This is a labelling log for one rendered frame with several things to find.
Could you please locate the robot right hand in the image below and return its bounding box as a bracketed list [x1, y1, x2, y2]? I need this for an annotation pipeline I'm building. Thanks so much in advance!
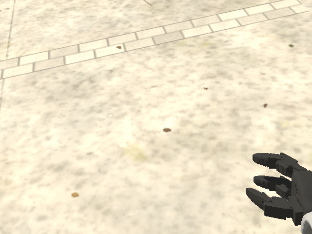
[246, 152, 312, 226]

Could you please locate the right robot forearm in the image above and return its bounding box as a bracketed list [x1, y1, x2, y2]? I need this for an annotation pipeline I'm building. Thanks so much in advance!
[300, 212, 312, 234]

